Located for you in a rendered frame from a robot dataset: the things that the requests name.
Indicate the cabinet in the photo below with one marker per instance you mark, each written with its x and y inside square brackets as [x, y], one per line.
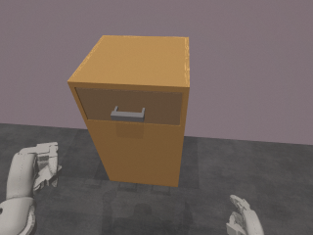
[137, 152]

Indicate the drawer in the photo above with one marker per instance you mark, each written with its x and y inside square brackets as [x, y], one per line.
[161, 107]

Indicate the handle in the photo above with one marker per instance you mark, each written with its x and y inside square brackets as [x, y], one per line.
[128, 116]

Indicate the left robot forearm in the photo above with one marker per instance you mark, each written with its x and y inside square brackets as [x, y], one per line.
[17, 216]

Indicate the robot right hand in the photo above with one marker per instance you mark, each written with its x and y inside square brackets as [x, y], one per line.
[246, 224]

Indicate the robot left hand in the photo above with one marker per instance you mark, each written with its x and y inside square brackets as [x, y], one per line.
[25, 167]

